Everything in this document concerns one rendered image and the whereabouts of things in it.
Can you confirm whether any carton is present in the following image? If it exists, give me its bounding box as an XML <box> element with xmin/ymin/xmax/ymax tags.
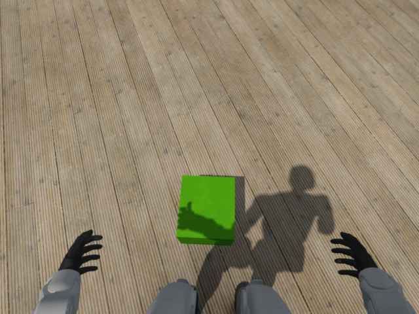
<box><xmin>176</xmin><ymin>175</ymin><xmax>235</xmax><ymax>246</ymax></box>

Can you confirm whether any robot right hand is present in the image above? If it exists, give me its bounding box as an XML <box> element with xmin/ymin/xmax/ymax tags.
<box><xmin>330</xmin><ymin>232</ymin><xmax>378</xmax><ymax>279</ymax></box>

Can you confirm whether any right robot thigh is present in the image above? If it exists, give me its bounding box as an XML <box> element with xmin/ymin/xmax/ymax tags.
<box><xmin>241</xmin><ymin>285</ymin><xmax>292</xmax><ymax>314</ymax></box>

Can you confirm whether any robot left hand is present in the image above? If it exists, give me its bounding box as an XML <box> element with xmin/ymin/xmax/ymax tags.
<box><xmin>58</xmin><ymin>230</ymin><xmax>103</xmax><ymax>275</ymax></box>

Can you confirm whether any robot right forearm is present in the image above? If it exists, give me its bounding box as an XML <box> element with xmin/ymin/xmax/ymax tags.
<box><xmin>359</xmin><ymin>268</ymin><xmax>416</xmax><ymax>314</ymax></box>

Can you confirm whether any robot left forearm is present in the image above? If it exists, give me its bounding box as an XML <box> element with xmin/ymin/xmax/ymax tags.
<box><xmin>30</xmin><ymin>269</ymin><xmax>81</xmax><ymax>314</ymax></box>

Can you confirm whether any left robot shin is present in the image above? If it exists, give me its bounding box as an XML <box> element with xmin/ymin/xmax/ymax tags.
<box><xmin>176</xmin><ymin>278</ymin><xmax>191</xmax><ymax>286</ymax></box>

